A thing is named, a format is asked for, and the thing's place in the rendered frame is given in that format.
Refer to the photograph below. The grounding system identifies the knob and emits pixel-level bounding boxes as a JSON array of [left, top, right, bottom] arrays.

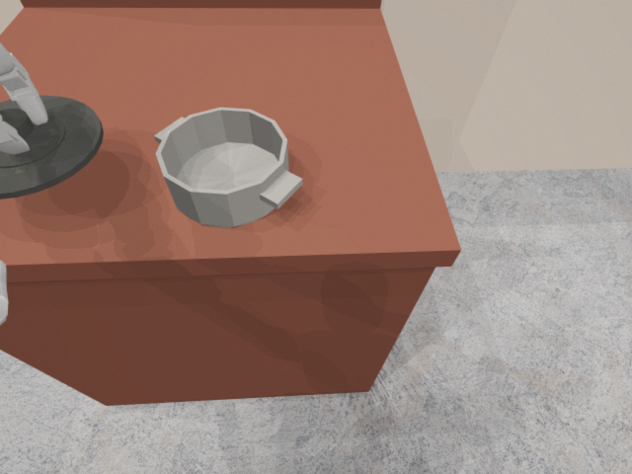
[[0, 109, 35, 138]]

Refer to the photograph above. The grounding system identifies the lid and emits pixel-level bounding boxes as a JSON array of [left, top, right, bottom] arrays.
[[0, 96, 104, 199]]

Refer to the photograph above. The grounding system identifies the left robot hand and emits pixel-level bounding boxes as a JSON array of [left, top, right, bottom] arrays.
[[0, 42, 48, 154]]

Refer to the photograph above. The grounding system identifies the pot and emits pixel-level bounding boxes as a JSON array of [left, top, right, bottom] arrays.
[[154, 108, 302, 227]]

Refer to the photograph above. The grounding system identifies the table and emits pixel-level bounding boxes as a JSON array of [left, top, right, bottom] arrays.
[[0, 0, 461, 406]]

